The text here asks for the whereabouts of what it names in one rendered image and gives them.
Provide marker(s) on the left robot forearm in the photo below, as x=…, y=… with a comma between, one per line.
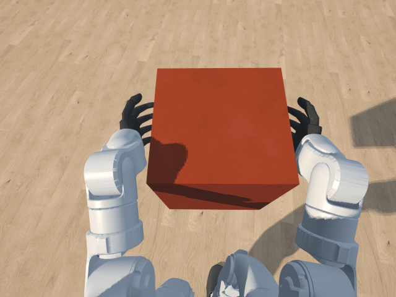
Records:
x=110, y=179

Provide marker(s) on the robot left thigh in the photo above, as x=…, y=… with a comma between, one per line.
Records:
x=175, y=287

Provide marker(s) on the robot left upper arm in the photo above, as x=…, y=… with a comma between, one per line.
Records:
x=126, y=276

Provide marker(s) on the left robot hand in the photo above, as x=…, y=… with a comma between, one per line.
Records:
x=130, y=114

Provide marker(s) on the right robot hand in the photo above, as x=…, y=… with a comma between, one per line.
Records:
x=308, y=124

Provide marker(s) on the carton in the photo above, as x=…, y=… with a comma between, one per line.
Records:
x=220, y=139

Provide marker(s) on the robot right foot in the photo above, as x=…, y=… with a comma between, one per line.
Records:
x=212, y=279

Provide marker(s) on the robot right upper arm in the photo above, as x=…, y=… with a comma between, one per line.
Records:
x=300, y=278

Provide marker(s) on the right robot forearm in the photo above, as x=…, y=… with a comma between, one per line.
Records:
x=333, y=204

